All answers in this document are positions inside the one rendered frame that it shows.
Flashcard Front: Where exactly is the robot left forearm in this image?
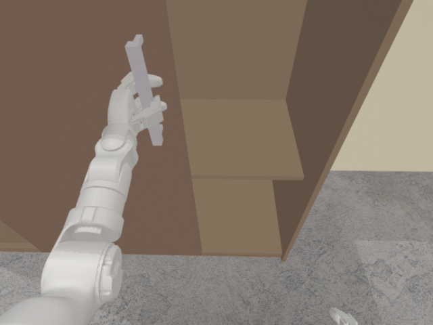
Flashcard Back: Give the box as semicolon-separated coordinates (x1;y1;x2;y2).
41;123;138;294

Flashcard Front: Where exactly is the handle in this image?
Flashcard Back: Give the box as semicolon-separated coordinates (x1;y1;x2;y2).
125;35;163;146

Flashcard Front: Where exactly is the right robot hand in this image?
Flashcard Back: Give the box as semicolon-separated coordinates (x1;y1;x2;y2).
329;307;358;325

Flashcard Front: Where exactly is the wardrobe door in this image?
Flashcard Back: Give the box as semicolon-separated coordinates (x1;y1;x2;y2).
0;220;30;243
0;0;202;256

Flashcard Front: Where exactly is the robot left upper arm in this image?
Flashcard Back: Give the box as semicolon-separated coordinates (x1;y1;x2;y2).
0;240;122;325

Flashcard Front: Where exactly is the left robot hand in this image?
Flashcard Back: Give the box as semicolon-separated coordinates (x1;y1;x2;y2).
108;72;167;137

